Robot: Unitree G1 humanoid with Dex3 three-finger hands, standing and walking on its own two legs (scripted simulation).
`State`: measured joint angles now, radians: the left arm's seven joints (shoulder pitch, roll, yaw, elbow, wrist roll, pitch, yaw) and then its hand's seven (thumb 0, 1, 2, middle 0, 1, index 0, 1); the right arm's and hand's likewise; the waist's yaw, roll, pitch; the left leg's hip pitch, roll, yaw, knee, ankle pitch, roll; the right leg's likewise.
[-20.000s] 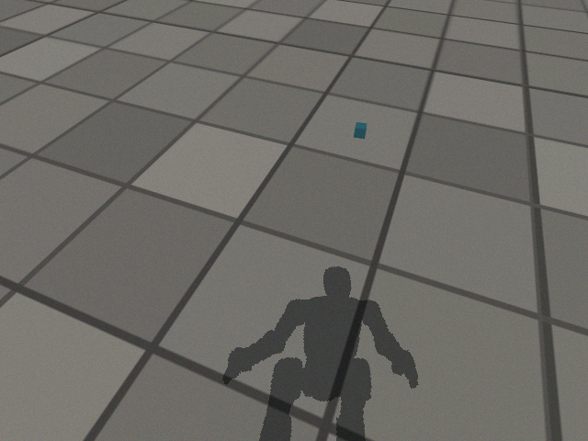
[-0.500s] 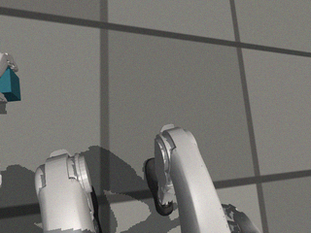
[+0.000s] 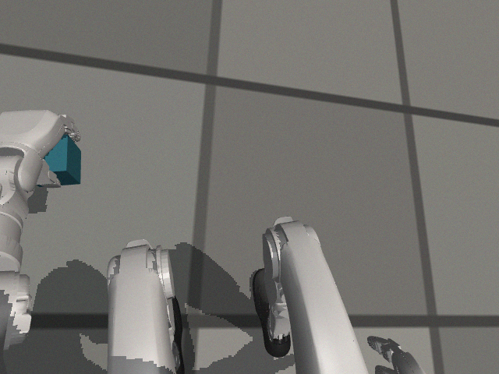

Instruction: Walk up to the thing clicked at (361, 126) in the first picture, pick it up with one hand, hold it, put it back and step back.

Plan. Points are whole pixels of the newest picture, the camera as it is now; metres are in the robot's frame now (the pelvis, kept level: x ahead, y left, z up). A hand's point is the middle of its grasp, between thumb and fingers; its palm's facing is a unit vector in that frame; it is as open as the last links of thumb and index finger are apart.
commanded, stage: lift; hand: left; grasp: from above
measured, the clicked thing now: (53, 161) +0.48 +0.28 -0.16
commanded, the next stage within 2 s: hold in 1.22 s
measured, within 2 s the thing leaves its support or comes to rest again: neither
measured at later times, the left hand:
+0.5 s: hand out of the picture +0.39 +0.27 +0.08, palm faces -0.45 -0.07 -0.89, open 9.3 cm
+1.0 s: hand out of the picture +0.36 +0.24 +0.22, palm faces -0.46 -0.06 -0.89, open 9.3 cm
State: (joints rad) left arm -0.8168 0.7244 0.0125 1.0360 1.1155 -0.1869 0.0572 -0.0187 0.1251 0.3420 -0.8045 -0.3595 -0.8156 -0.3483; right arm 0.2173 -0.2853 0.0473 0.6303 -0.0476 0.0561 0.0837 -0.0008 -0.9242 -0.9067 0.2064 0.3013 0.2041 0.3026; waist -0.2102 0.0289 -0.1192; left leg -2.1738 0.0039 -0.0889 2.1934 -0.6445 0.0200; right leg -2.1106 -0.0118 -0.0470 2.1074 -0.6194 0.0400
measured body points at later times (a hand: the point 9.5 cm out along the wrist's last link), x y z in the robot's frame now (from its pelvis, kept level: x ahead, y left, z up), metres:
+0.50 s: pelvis +0.01 +0.00 +0.16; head +0.15 +0.03 +0.58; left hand +0.40 +0.27 +0.13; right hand +0.13 -0.26 +0.04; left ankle +0.09 +0.12 -0.36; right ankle +0.11 -0.14 -0.36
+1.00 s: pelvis +0.05 +0.00 +0.30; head +0.11 +0.00 +0.74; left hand +0.38 +0.24 +0.27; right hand +0.14 -0.27 +0.18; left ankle +0.09 +0.12 -0.36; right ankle +0.11 -0.14 -0.36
